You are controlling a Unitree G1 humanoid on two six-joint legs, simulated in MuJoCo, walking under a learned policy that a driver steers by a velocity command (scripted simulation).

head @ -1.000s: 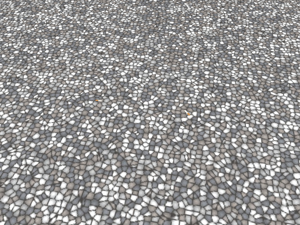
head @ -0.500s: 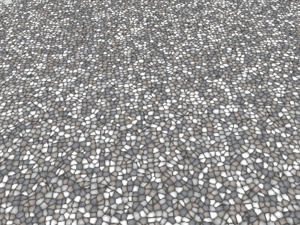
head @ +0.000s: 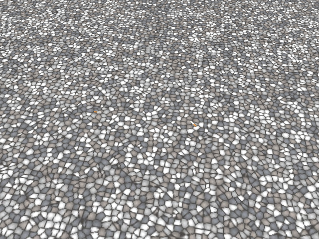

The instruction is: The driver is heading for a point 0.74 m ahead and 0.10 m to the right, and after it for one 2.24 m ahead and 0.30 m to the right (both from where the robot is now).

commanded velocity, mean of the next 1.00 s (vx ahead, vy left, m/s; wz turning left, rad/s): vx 0.44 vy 0.00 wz -0.27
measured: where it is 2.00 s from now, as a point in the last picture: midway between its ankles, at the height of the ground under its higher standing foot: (184, 168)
